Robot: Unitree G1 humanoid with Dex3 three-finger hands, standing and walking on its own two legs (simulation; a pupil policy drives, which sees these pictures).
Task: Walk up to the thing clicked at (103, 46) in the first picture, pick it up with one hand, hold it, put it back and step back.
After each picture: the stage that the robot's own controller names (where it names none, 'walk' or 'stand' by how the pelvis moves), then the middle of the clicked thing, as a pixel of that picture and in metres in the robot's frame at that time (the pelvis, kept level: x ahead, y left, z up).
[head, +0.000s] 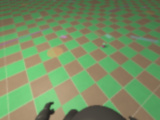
stand; (103, 45) +1.55 -0.28 -0.72
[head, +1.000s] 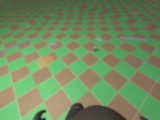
walk; (94, 49) +1.45 +0.04 -0.70
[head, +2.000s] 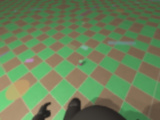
walk; (80, 63) +0.95 +0.23 -0.72
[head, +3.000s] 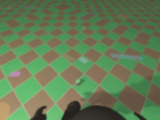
walk; (77, 82) +0.54 +0.17 -0.69
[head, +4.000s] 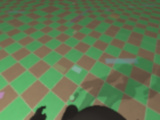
stand; (72, 98) +0.30 +0.19 -0.70
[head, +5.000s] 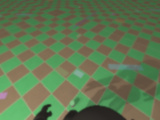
stand; (72, 103) +0.26 +0.20 -0.72
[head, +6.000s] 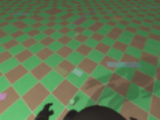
stand; (72, 102) +0.26 +0.20 -0.72
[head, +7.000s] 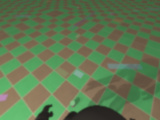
stand; (72, 103) +0.26 +0.20 -0.73
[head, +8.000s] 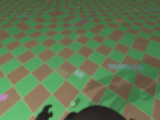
stand; (73, 104) +0.25 +0.19 -0.73
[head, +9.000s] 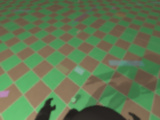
go down; (73, 100) +0.26 +0.19 -0.72
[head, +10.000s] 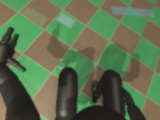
go down; (61, 66) +0.35 +0.21 -0.30
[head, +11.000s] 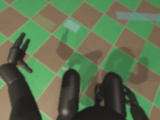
close in; (66, 68) +0.36 +0.20 -0.31
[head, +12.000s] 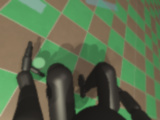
close in; (38, 64) +0.35 +0.24 -0.22
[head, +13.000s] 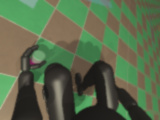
close; (36, 60) +0.37 +0.23 -0.22
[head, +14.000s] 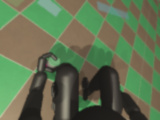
lift; (51, 63) +0.32 +0.22 -0.17
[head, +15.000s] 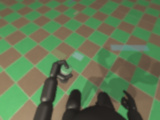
lift; (65, 73) +0.30 +0.18 +0.01
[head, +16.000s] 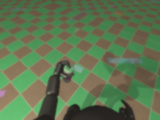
hold; (67, 73) +0.31 +0.17 +0.01
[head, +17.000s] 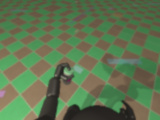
hold; (68, 75) +0.30 +0.17 +0.00
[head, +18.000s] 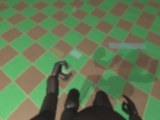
crouch; (66, 72) +0.32 +0.17 -0.05
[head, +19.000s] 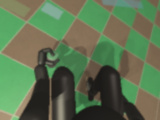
lower; (52, 59) +0.38 +0.21 -0.17
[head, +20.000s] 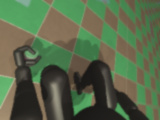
lower; (30, 57) +0.39 +0.24 -0.22
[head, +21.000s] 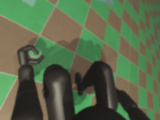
lower; (33, 56) +0.38 +0.24 -0.22
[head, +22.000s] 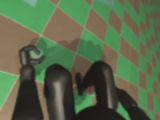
lower; (35, 56) +0.38 +0.24 -0.22
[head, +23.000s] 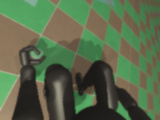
lower; (35, 57) +0.38 +0.24 -0.22
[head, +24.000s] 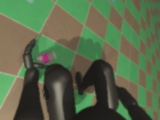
withdraw; (46, 57) +0.38 +0.16 -0.23
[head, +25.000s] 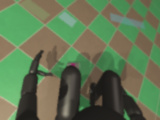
stand; (73, 66) +0.37 +0.10 -0.29
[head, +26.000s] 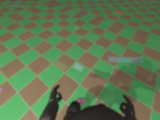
stand; (80, 101) +0.26 +0.06 -0.66
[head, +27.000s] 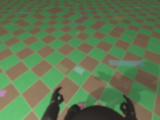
stand; (81, 105) +0.25 +0.07 -0.69
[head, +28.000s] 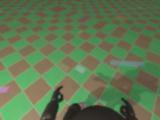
stand; (81, 105) +0.24 +0.06 -0.70
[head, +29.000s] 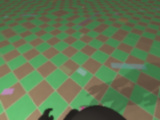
walk; (83, 109) +0.22 +0.06 -0.75
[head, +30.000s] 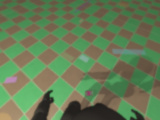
walk; (88, 93) +0.32 -0.04 -0.72
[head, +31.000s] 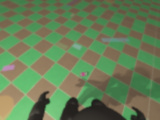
walk; (83, 74) +0.61 +0.04 -0.73
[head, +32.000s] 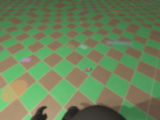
stand; (86, 69) +0.83 +0.05 -0.73
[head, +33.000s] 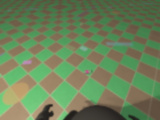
stand; (87, 71) +0.80 +0.05 -0.75
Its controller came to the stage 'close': yes
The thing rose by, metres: 0.71
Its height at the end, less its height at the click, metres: -0.02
